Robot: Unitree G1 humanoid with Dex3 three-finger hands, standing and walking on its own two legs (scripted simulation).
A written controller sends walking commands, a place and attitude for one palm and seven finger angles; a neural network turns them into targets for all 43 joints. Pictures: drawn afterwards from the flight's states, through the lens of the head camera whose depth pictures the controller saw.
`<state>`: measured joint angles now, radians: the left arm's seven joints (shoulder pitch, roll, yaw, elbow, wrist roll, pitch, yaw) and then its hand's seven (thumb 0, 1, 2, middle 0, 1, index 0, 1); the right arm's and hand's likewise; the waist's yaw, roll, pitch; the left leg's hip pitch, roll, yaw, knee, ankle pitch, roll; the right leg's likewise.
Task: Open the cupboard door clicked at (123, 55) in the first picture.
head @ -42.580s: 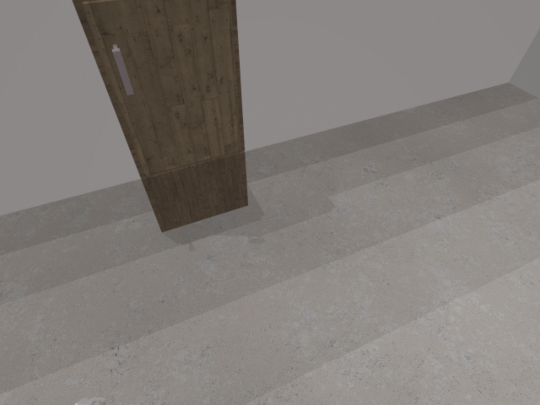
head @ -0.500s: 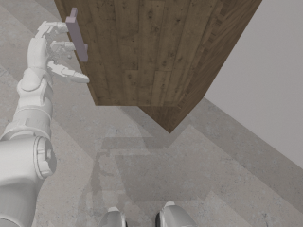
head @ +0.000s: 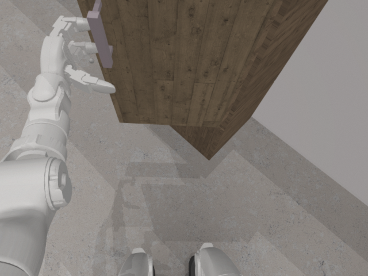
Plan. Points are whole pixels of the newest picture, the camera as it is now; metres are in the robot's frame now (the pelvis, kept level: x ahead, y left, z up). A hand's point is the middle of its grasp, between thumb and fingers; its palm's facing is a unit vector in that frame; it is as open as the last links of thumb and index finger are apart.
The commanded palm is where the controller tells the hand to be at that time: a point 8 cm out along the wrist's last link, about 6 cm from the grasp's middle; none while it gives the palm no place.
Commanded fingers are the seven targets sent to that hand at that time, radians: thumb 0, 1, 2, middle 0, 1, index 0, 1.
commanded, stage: close the thumb around the handle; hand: left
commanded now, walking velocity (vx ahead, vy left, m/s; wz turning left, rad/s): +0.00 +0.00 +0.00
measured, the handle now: (103, 36) +0.61 +0.13 +0.10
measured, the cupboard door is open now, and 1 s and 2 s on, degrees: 43 44 44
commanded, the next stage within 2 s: pull the door open along its arc in 0.76 s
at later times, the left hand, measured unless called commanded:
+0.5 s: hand (90, 56) +0.55 +0.15 +0.10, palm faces -0.07 -1.00 -0.01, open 9.1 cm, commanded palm +0.53 +0.17 +0.10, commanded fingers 0.00 0.79 0.85 -0.39 -1.34 -0.39 -1.34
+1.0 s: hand (89, 58) +0.54 +0.15 +0.10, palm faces -0.08 -1.00 -0.03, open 5.3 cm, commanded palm +0.51 +0.20 +0.10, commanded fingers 0.00 0.90 0.90 -0.40 -1.35 -0.40 -1.35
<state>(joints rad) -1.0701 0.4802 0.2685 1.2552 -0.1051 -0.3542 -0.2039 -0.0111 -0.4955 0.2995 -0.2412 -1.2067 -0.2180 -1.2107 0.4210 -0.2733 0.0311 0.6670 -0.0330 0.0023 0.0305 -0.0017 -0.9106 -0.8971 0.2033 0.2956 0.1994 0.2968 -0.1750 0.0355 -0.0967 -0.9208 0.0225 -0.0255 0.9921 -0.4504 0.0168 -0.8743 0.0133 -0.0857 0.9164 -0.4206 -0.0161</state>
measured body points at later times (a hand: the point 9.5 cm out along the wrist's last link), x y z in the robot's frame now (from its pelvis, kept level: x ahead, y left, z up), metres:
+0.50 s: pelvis +0.01 +0.01 +0.00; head +0.14 +0.02 +0.43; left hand +0.54 +0.20 +0.11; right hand -0.02 -0.25 -0.11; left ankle +0.00 +0.10 -0.68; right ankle +0.00 -0.12 -0.68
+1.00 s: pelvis +0.01 +0.00 +0.00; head +0.14 +0.02 +0.43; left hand +0.54 +0.21 +0.10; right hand +0.00 -0.26 -0.11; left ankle +0.00 +0.10 -0.68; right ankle +0.00 -0.12 -0.68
